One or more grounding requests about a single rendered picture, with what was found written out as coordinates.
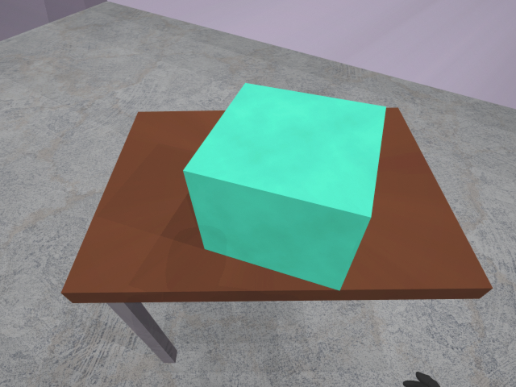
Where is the carton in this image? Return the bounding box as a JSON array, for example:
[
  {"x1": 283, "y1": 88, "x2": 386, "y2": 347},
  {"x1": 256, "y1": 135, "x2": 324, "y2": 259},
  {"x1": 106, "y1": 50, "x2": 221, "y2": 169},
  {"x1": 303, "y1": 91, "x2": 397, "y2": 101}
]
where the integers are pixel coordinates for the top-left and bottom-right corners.
[{"x1": 183, "y1": 83, "x2": 386, "y2": 291}]

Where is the table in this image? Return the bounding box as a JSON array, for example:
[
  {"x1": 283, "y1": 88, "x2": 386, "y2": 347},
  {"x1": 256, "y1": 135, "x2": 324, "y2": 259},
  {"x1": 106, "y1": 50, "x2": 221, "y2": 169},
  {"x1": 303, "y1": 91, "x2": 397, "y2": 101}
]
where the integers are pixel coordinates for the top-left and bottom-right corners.
[{"x1": 61, "y1": 107, "x2": 493, "y2": 363}]

